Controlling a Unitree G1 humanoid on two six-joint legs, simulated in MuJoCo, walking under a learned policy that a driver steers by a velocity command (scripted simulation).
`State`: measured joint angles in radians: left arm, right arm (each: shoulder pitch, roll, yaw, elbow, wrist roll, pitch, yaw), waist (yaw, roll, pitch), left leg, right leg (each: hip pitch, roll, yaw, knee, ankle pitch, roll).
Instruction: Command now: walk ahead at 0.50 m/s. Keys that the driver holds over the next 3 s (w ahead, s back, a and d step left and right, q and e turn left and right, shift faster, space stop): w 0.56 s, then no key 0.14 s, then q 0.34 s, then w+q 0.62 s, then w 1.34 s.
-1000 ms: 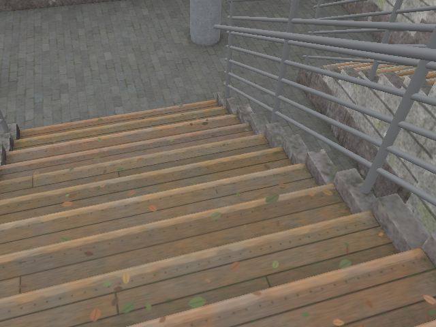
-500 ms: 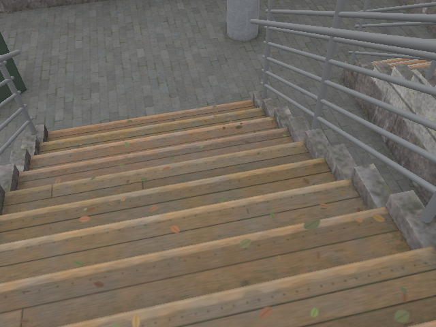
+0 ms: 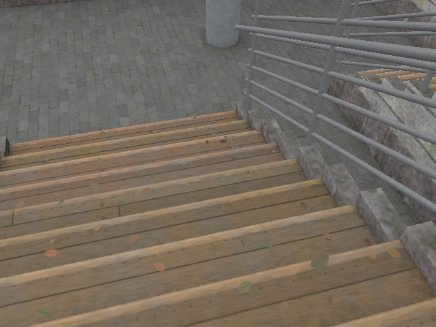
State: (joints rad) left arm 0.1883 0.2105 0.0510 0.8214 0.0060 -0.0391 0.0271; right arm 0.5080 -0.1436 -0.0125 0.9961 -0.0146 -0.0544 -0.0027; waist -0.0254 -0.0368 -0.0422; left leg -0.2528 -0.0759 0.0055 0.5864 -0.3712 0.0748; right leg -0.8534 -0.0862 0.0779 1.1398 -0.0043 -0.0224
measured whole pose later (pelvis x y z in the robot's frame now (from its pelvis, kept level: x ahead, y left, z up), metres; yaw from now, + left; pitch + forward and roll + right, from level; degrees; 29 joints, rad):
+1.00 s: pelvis +0.53 -0.03 -0.32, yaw +6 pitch +3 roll -1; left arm 0.36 0.19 0.00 0.91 -0.02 -0.03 0.05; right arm 0.16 -0.18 -0.03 0.81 0.02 0.00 0.05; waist 0.04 -0.01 0.01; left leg -0.41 -0.08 -0.06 0.45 -0.11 0.05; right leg -0.63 0.01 0.03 1.94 -0.86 0.07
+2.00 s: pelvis +0.82 +0.03 -0.38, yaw +33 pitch +2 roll +0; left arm 0.64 0.15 0.01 0.95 -0.02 -0.06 0.05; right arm 0.09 -0.22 -0.06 0.69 0.01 -0.05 0.08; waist 0.11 0.05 -0.02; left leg -0.72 0.05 -0.09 0.62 0.47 0.05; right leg 0.02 -0.02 -0.09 0.73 -0.78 0.00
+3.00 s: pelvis +1.31 +0.29 -0.66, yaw +33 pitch +2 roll +0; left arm 0.52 0.14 0.02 1.01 0.00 -0.07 0.02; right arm 0.14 -0.20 -0.05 0.81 0.00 -0.04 0.00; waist 0.04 0.04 -0.05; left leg -0.82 0.08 -0.09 1.00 0.12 0.04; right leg -0.19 0.07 -0.02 0.57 -0.41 -0.08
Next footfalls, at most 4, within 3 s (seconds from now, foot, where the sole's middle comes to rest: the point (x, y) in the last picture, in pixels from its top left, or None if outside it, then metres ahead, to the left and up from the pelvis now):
0.34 right None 0.38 -0.17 -0.93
0.90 left None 0.64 0.05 -1.09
1.46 right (255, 310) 0.71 -0.17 -1.09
2.10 left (148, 275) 0.95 0.28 -1.26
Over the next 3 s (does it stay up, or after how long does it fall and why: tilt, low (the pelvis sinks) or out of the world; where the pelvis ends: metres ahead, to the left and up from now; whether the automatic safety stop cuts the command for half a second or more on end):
stays up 1.31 0.29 -0.66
